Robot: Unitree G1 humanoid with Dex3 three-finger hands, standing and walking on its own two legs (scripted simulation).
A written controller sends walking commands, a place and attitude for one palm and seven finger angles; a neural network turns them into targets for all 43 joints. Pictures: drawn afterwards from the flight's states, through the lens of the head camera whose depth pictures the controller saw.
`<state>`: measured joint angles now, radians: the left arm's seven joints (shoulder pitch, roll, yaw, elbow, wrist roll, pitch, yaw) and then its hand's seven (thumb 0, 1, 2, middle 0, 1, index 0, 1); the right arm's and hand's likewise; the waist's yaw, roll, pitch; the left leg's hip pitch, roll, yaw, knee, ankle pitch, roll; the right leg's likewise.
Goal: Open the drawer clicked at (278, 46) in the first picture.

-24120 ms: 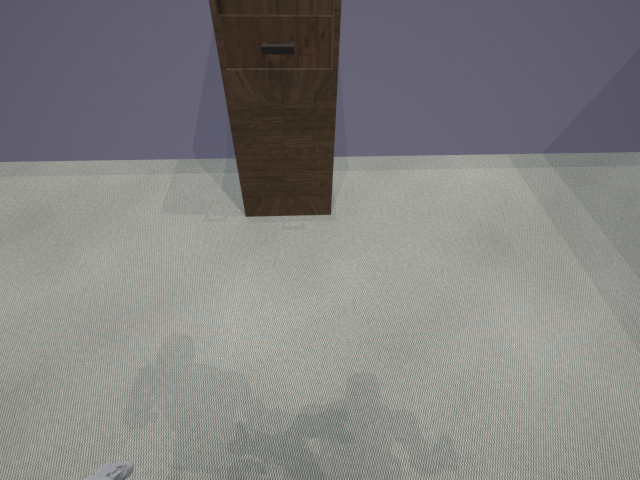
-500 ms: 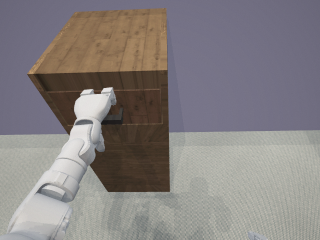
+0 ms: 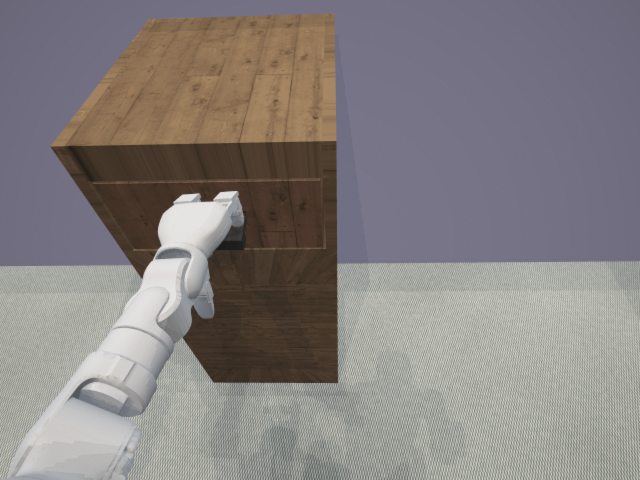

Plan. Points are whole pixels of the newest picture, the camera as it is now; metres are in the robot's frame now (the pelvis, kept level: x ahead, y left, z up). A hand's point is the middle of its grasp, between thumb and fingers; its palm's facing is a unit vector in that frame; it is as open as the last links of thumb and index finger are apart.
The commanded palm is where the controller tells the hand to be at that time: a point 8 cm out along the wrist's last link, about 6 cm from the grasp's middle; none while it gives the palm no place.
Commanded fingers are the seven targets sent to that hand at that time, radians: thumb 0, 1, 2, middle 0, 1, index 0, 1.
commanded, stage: re-aim the fingers above the handle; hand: left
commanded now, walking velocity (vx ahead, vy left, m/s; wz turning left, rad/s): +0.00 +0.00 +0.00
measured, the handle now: (214, 230) +0.49 +0.19 +0.01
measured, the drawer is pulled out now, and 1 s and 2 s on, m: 0.00 0.00 0.00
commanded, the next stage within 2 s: lower the fingers behind the handle in 0.04 s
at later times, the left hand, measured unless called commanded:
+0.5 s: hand (189, 264) +0.39 +0.20 +0.05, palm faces -0.13 -0.06 -0.99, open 14.1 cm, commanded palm +0.39 +0.20 +0.10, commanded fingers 0.00 -0.50 0.30 -0.30 -1.20 -0.30 -1.20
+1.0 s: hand (193, 256) +0.42 +0.21 +0.02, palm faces -0.06 -0.03 -1.00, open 13.8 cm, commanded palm +0.40 +0.19 +0.07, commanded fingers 0.00 -0.50 0.30 -0.30 -1.20 -0.30 -1.20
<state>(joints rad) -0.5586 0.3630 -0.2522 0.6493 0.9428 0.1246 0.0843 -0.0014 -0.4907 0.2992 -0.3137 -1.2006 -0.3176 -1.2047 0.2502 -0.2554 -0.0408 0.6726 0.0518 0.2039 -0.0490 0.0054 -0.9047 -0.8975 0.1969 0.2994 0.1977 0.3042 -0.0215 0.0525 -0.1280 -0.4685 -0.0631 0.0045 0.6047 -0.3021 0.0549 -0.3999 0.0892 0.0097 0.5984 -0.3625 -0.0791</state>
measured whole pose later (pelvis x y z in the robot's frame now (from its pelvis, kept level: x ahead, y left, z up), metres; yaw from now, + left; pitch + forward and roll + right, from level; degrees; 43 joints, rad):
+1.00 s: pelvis -0.01 +0.01 -0.01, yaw -1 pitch +13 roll -1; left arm -0.63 0.38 -0.17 0.86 1.02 0.09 0.26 0.00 -0.49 0.30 -0.29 -1.22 -0.32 -1.21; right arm 0.32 -0.23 -0.05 0.69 0.04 0.20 -0.04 0.00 -0.90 -0.90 0.20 0.30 0.20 0.30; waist -0.06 0.04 -0.16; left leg -0.61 -0.05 0.02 0.71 -0.34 0.07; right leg -0.54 0.10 0.02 0.68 -0.38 -0.06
